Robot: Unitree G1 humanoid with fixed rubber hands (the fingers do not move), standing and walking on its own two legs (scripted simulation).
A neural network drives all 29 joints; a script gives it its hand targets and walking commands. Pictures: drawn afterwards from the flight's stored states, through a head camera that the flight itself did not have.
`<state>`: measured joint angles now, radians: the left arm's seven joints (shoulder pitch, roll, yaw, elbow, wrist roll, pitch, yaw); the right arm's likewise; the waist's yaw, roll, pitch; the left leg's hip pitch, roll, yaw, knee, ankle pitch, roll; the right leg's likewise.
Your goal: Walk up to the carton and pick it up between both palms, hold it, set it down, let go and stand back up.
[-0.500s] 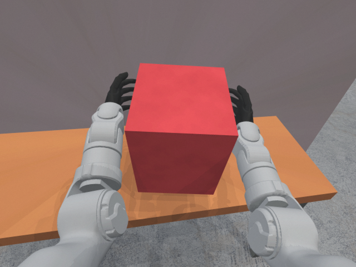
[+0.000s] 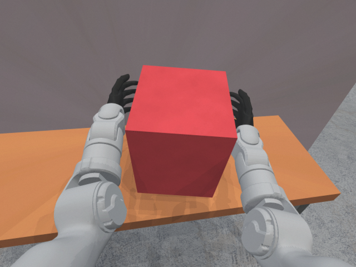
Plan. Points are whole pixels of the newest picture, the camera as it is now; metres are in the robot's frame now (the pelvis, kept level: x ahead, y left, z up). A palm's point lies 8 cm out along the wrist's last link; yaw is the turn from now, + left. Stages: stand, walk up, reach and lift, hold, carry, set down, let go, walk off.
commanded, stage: set down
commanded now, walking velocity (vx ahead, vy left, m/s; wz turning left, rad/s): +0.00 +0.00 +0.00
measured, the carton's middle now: (179, 134) +0.42 -0.02 +0.11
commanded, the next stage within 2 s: none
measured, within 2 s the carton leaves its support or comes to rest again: neither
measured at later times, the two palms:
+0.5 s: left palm (117, 109) +0.46 +0.13 +0.16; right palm (237, 123) +0.41 -0.16 +0.15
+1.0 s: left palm (116, 112) +0.48 +0.13 +0.13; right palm (230, 124) +0.42 -0.16 +0.13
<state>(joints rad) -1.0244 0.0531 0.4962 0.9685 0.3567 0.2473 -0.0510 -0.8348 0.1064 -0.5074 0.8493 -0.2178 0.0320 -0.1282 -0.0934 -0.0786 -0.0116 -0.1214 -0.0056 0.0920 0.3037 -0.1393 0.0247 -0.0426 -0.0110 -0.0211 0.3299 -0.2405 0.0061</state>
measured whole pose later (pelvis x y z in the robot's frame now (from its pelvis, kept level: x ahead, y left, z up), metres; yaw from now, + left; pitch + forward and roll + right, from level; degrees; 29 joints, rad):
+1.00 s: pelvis +0.03 +0.00 +0.00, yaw +0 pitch +0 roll +0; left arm -1.03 0.10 0.55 1.11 0.36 0.14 -0.09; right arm -0.83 0.20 -0.66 0.79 -0.40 0.03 -0.11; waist -0.09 -0.08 0.01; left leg -0.12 -0.01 0.09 0.30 -0.18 0.03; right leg -0.04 -0.02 -0.02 0.33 -0.26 0.03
